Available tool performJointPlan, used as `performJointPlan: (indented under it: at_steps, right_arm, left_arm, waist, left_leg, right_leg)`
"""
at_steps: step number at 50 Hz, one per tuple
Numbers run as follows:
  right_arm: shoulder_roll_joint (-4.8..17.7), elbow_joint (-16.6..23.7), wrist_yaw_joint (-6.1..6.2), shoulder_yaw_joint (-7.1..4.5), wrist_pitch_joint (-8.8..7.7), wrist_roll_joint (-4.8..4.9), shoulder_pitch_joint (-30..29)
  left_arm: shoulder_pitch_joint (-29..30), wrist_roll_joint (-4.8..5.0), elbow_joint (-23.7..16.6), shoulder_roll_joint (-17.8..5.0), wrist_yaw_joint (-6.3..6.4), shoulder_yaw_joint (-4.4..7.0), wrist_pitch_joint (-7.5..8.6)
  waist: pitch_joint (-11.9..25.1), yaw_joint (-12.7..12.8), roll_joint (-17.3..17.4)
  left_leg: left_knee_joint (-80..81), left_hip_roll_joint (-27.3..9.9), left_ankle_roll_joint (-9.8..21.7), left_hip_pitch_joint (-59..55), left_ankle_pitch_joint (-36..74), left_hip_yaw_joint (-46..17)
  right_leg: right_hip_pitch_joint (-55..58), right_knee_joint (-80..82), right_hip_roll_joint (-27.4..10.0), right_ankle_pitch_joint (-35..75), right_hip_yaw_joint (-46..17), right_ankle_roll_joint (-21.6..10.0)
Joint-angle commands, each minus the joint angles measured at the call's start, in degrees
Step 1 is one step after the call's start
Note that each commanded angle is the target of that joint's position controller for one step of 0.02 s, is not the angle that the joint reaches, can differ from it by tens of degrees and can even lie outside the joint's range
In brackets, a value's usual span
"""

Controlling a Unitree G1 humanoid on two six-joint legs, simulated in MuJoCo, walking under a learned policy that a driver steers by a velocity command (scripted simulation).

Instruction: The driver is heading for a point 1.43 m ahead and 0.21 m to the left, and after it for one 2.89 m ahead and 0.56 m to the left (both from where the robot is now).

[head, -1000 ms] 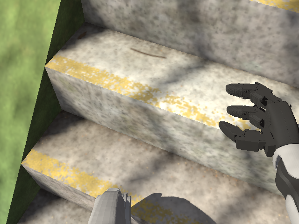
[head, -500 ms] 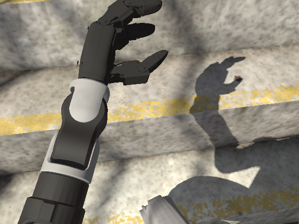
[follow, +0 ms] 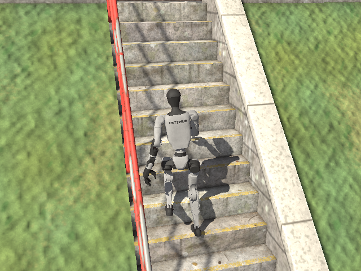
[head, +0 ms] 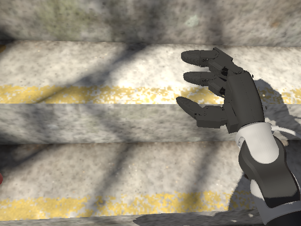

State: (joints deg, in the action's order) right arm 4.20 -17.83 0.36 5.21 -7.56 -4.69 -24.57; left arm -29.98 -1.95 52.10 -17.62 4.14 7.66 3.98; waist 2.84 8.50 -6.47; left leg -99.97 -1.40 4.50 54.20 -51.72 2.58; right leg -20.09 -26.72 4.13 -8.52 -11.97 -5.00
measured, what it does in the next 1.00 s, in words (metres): climbs: left foot 0.26 m lower, then right foot 0.21 m higher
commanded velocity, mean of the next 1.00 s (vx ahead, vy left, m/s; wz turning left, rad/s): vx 1.00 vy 0.00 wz -0.18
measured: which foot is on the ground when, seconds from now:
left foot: down 0.00-0.00, up 0.02-0.06, down 0.08-0.32, up 0.34-0.52, down 0.54-0.82, up 0.84-1.00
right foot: up 0.00-0.24, down 0.26-0.46, up 0.48-0.78, down 0.80-1.00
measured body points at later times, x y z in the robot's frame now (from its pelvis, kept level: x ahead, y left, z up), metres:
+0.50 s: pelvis +0.16 +0.07 +0.17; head +0.27 +0.14 +0.60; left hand +0.35 +0.31 +0.01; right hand +0.42 -0.19 +0.17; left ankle +0.13 +0.22 -0.49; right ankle +0.07 -0.05 -0.46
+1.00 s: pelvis +0.39 +0.06 +0.36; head +0.37 +0.06 +0.81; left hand +0.46 +0.32 +0.23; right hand +0.63 -0.16 +0.34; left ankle +0.40 +0.21 +0.00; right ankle +0.40 -0.01 -0.33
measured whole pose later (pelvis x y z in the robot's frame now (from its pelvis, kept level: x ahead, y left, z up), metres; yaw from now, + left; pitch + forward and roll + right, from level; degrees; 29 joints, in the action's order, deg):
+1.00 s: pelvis +0.39 +0.06 +0.36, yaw -6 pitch +2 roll -2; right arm 6.8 -32.8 1.7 0.0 -5.5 -3.3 0.8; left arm -20.8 -3.5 50.4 -14.5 0.7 4.2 2.4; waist 5.6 -0.1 1.5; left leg -134.9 9.3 8.1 60.8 -7.8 -12.7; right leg -27.5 -50.8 5.3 -24.6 5.8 -5.8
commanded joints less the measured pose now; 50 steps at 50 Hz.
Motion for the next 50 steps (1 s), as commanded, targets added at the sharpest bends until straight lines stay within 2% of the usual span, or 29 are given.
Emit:
performJointPlan:
  at_steps: [1,2,4,6,7,9,12,15,16,17,19,20,21,23,24,25,26,28,34,36,38,39,40,41,42,43,45,48,50]
  right_arm:
    - [10.30,-7.69,-0.52,-4.46,-1.88,6.33,31.92]
    - [10.17,-12.95,-0.15,-4.86,-1.52,7.73,30.44]
    - [8.46,-20.94,1.12,-5.84,0.68,1.13,31.86]
    - [11.90,-25.60,0.82,-7.66,0.87,-1.14,30.93]
    - [13.56,-25.82,0.40,-9.00,0.27,-0.43,31.88]
    - [12.65,-26.33,-0.85,-9.02,-0.53,1.64,27.37]
    - [13.17,-32.11,1.20,-10.95,-1.28,4.95,43.45]
    - [24.38,-22.02,2.91,-13.06,-1.54,7.84,22.79]
    - [26.87,-16.60,2.47,-13.31,-2.23,9.51,7.86]
    - [23.30,-17.61,1.91,-12.77,-2.12,5.70,11.73]
    - [10.78,-2.96,4.81,-7.53,-1.87,3.58,0.41]
    - [6.83,0.86,5.55,-5.59,-0.55,2.22,6.28]
    - [14.10,-2.41,2.92,-6.14,-2.50,-0.56,8.81]
    - [19.26,-13.80,1.36,-7.09,-2.81,3.79,42.56]
    - [16.69,-25.65,1.12,-8.79,-0.40,4.43,62.90]
    - [9.80,-29.95,0.60,-7.83,2.21,6.89,60.94]
    - [9.75,-29.78,-0.51,-7.86,3.51,5.85,58.16]
    - [17.26,-24.68,1.07,-10.17,4.21,4.05,53.98]
    - [17.96,-27.57,1.29,-10.37,-1.79,3.53,42.69]
    - [16.24,-31.79,1.65,-10.44,-0.61,4.73,49.66]
    - [19.72,-27.54,2.41,-10.37,0.17,9.36,45.05]
    - [29.02,-26.08,1.18,-12.31,-2.72,7.68,42.68]
    - [29.39,-26.49,0.39,-13.53,-4.19,8.36,38.54]
    - [26.41,-23.60,-1.51,-12.88,-4.45,9.35,33.77]
    - [22.91,-20.49,-2.99,-12.67,-3.65,6.26,25.68]
    - [15.60,-18.08,-2.94,-11.63,-3.19,1.66,20.09]
    - [2.01,-9.94,-2.38,-6.48,-2.01,-1.48,19.99]
    - [-3.82,-10.97,1.54,-1.95,1.61,0.52,31.95]
    - [-2.47,-10.19,3.36,-2.09,3.92,3.08,26.06]
  left_arm:
    - [18.84,0.36,-14.26,-4.72,-2.45,1.48,1.18]
    - [14.58,-1.11,-11.20,-3.52,-4.81,1.83,0.59]
    - [18.40,0.46,-13.06,-0.50,-3.77,2.06,-0.82]
    - [13.52,3.39,-17.28,2.75,-2.88,0.61,-0.92]
    - [14.58,3.51,-17.78,1.52,-2.04,-0.36,-0.97]
    - [19.82,1.37,-20.14,2.69,-1.29,-1.86,-1.33]
    - [36.42,-2.54,-26.33,4.09,-1.79,-5.78,-2.63]
    - [13.83,-2.52,-22.21,-6.25,-4.46,-4.64,-2.40]
    - [-3.37,-0.43,-14.84,-9.05,-4.13,-2.53,-2.25]
    - [2.18,4.43,-11.39,-8.36,-2.43,-0.67,-3.09]
    - [2.51,0.40,-13.88,-6.55,1.79,0.36,-1.65]
    - [14.27,-4.13,-14.66,-5.53,2.21,-0.83,0.52]
    - [8.11,-4.37,-11.75,-3.43,3.95,-0.94,1.99]
    - [47.71,-3.74,-22.74,-7.52,1.43,-0.68,4.68]
    - [51.68,-4.71,-22.55,-3.90,0.93,-2.68,3.90]
    - [38.52,-7.27,-17.89,3.19,-0.33,-5.16,2.08]
    - [34.99,-6.91,-16.78,4.67,-2.94,-6.08,1.04]
    - [35.76,-3.81,-22.38,3.47,-5.14,-7.47,1.81]
    - [48.31,-3.95,-37.83,5.00,-3.23,-8.56,-1.77]
    - [48.58,-3.80,-39.87,7.41,-3.91,-10.04,-3.15]
    - [38.93,-0.60,-35.52,5.23,-4.16,-10.36,-3.54]
    - [20.39,0.12,-32.32,0.94,-2.92,-7.11,-4.83]
    - [8.45,0.14,-27.79,-2.10,-2.37,-4.75,-5.95]
    - [5.30,-2.70,-25.54,-8.24,-1.57,-2.46,-6.09]
    - [0.58,-3.46,-23.12,-11.39,-0.14,-1.08,-6.46]
    - [10.18,-0.69,-21.60,-8.82,-0.20,-0.90,-6.49]
    - [19.19,-0.91,-15.88,-3.65,-1.24,-1.87,-3.19]
    - [16.52,-1.59,-5.71,9.43,-4.18,-6.05,0.26]
    - [14.36,-1.60,-1.37,8.89,-5.11,-6.60,2.36]
  waist:
    - [24.87,-17.58,29.62]
    - [12.85,-11.90,23.44]
    - [-7.72,-8.12,11.12]
    - [3.94,0.76,12.40]
    - [11.46,-0.46,11.75]
    - [9.76,-0.13,13.26]
    - [11.37,-6.91,13.42]
    - [30.79,8.30,10.34]
    - [32.18,20.73,-4.83]
    - [33.49,14.14,-25.74]
    - [22.80,9.26,-7.17]
    - [8.00,-3.74,2.23]
    - [4.61,-0.53,15.62]
    - [5.53,-25.72,38.16]
    - [5.55,-31.97,41.12]
    - [3.06,-22.52,33.13]
    - [5.37,-17.87,18.18]
    - [11.97,-15.75,4.79]
    - [-12.41,-8.25,16.22]
    - [-7.91,-8.68,7.53]
    - [8.05,-5.17,4.89]
    - [18.95,3.48,13.19]
    - [23.75,9.37,12.79]
    - [27.35,9.33,-3.14]
    - [27.04,13.41,-18.96]
    - [23.40,9.20,-19.74]
    - [8.38,-3.12,1.51]
    - [-4.72,-14.97,8.96]
    - [-8.16,-13.81,7.20]
  left_leg:
    - [64.57,-11.49,1.42,-78.72,53.00,-21.79]
    - [78.47,-7.20,-2.31,-76.81,59.85,-12.19]
    - [111.03,-8.83,-2.82,-68.20,81.20,0.57]
    - [66.96,-15.49,-5.35,-92.23,148.52,1.12]
    - [68.28,-16.91,-3.36,-95.32,137.32,1.61]
    - [79.79,-13.99,-0.39,-78.83,120.28,5.68]
    - [72.23,-9.06,-7.19,-74.35,176.55,5.42]
    - [51.35,-2.65,-16.88,-45.84,179.24,6.54]
    - [12.89,8.06,-20.79,-16.89,132.17,8.70]
    - [-22.40,13.91,-14.24,7.56,25.63,-2.74]
    - [-41.92,10.04,-6.17,31.71,-6.89,-30.50]
    - [-38.78,3.51,0.37,33.75,-18.90,-43.21]
    - [-15.57,4.76,-0.13,34.88,-27.69,-39.04]
    - [52.05,1.70,-1.09,-20.50,-1.15,-17.06]
    - [74.76,1.91,1.26,-51.88,35.26,-6.52]
    - [83.57,1.89,1.23,-61.18,49.24,-2.39]
    - [70.80,2.13,1.19,-66.54,51.01,-2.01]
    - [61.54,-7.41,7.36,-73.75,76.85,-23.71]
    - [96.86,-14.30,8.93,-46.35,64.96,-21.24]
    - [102.66,-11.10,6.71,-47.99,65.44,-13.88]
    - [99.07,-7.87,8.82,-29.68,124.89,-7.64]
    - [86.85,-13.78,10.39,-34.77,167.45,-9.15]
    - [66.65,-16.89,7.96,-40.21,174.84,-8.51]
    - [50.40,-11.21,7.39,-34.64,162.19,-9.06]
    - [25.13,4.88,6.41,-27.50,111.44,-10.04]
    - [-6.04,14.86,4.25,-13.73,61.06,-16.96]
    - [-38.36,13.95,3.59,10.12,49.05,-19.13]
    - [-38.82,8.44,3.90,15.96,40.99,-16.75]
    - [-46.57,9.53,3.35,18.95,37.59,-11.51]
  right_leg:
    - [-28.07,-35.97,3.21,4.53,1.96,2.71]
    - [-37.93,-48.77,5.98,-8.54,6.55,1.18]
    - [-37.25,-66.60,8.97,-31.09,9.22,-3.94]
    - [-62.77,-88.48,9.10,-39.49,13.01,-2.25]
    - [-65.85,-92.49,5.75,-40.80,13.10,-2.12]
    - [-58.06,-85.68,4.37,-37.26,15.37,-0.51]
    - [-39.43,-61.06,5.26,-40.62,27.29,-4.22]
    - [18.56,-22.98,4.44,-11.29,22.14,-5.07]
    - [46.13,-5.09,-3.04,15.68,11.07,-13.00]
    - [58.89,-7.96,-8.40,36.84,-1.70,-14.72]
    - [46.44,-22.83,-18.52,38.24,-17.43,-8.79]
    - [24.31,-21.71,-26.36,34.04,-20.68,-2.77]
    - [34.01,-32.39,-19.10,43.42,-16.85,-1.22]
    - [-7.21,-34.47,-13.50,49.31,3.40,3.12]
    - [-29.22,-46.49,-3.67,26.59,13.21,1.65]
    - [-38.02,-55.66,3.28,-17.54,17.51,-1.45]
    - [-40.08,-75.13,5.08,-19.29,16.28,-2.17]
    - [-53.01,-91.11,3.05,-17.58,8.32,0.33]
    - [-60.57,-96.58,-4.72,-31.92,13.31,-0.45]
    - [-51.15,-77.80,-6.96,-29.44,16.90,-2.56]
    - [-0.55,-53.10,2.51,-27.38,24.66,-1.84]
    - [11.57,-56.72,5.02,-29.99,24.67,0.33]
    - [12.57,-48.30,4.49,-28.69,17.50,-3.54]
    - [13.30,-30.26,-3.79,-44.57,-6.20,-7.37]
    - [11.62,-3.60,-11.84,-54.68,-29.41,-11.46]
    - [7.62,6.16,-13.91,-55.36,-42.65,-11.04]
    - [1.19,0.60,-15.73,-45.81,-34.15,-12.52]
    - [-8.60,3.25,-12.49,-16.67,-8.69,-6.04]
    - [-13.29,8.74,-12.94,-10.64,-1.53,-5.42]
